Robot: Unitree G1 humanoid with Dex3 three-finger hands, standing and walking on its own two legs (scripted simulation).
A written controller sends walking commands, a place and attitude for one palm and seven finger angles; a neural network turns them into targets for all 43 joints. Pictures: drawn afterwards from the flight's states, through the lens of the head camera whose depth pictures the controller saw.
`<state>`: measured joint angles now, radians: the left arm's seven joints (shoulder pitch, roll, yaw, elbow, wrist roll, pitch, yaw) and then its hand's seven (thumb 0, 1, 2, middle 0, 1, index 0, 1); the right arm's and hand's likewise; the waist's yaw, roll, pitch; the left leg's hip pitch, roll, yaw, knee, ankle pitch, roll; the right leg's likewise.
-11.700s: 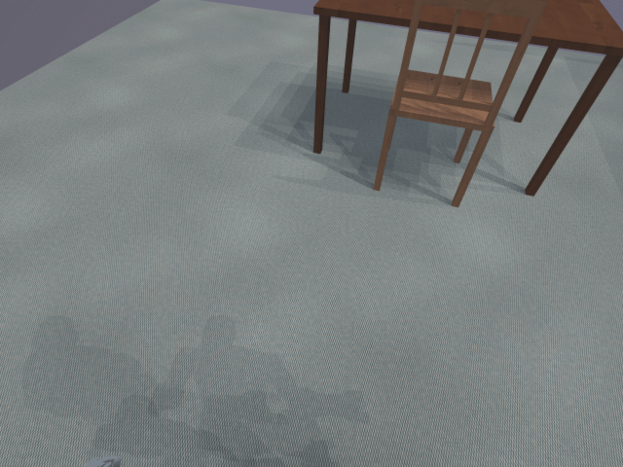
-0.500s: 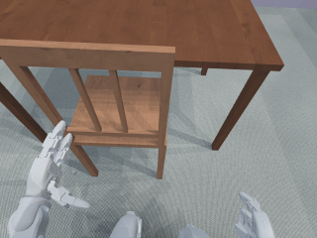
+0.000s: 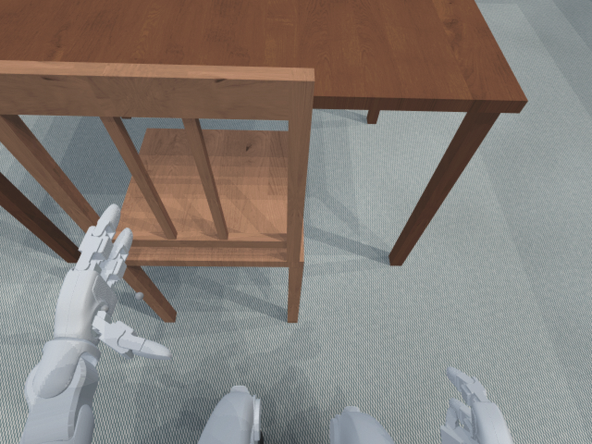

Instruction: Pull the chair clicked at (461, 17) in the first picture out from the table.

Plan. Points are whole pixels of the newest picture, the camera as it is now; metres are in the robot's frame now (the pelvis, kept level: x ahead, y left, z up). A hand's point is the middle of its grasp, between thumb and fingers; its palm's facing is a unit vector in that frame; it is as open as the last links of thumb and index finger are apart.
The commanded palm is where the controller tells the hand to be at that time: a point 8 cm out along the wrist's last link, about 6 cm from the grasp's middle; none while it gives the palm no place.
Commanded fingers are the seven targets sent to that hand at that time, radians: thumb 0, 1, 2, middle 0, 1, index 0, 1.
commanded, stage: aim the fingers beside a spindle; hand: left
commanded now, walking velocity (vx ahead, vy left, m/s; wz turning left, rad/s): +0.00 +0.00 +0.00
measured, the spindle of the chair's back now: (147, 187) +0.48 +0.25 +0.00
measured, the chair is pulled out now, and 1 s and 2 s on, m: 0.00 0.00 0.00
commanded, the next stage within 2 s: push the fingers through the gap in 1.46 s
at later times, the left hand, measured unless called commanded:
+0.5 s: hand (141, 278) +0.33 +0.22 +0.01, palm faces +0.01 -1.00 -0.05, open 17.0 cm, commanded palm +0.31 +0.27 +0.01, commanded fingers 0.00 -0.50 0.30 -0.06 -0.08 -0.06 -0.08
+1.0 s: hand (135, 278) +0.33 +0.23 +0.00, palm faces +0.02 -1.00 -0.04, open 17.0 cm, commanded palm +0.31 +0.27 +0.00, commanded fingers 0.00 -0.50 0.30 -0.06 -0.08 -0.06 -0.08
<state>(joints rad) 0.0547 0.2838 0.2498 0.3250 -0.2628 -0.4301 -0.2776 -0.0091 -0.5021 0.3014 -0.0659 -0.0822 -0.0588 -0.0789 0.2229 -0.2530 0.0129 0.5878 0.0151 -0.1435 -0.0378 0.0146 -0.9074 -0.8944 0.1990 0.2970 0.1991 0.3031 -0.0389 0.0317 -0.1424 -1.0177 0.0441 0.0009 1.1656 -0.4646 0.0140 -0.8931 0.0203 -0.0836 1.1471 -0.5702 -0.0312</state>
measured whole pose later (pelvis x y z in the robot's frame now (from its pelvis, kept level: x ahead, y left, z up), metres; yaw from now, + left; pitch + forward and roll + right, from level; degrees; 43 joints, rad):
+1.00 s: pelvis -0.01 +0.02 -0.02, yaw -1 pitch +22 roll -4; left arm -0.12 0.31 0.28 0.46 -0.25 -0.46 -0.28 -0.01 -0.50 0.30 -0.06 -0.08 -0.06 -0.08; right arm 0.23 -0.26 0.02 0.59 0.01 -0.09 -0.02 0.01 -0.91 -0.89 0.20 0.30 0.20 0.30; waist -0.05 0.03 -0.15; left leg -1.15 0.04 0.00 1.26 -0.48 0.04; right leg -1.02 0.02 -0.08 1.22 -0.58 -0.01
